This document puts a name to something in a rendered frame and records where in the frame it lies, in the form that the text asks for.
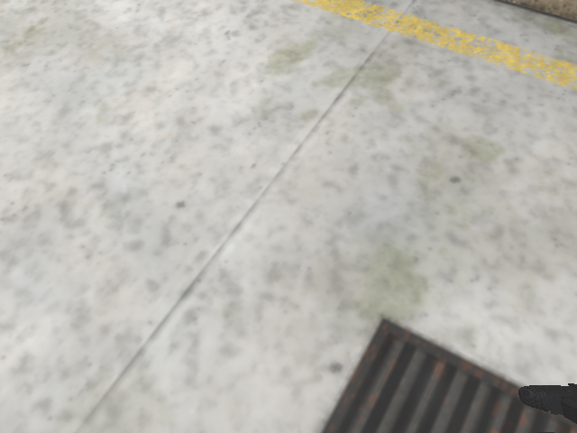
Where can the robot right hand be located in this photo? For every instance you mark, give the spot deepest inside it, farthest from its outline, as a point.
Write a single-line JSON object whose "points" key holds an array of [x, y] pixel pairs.
{"points": [[556, 398]]}

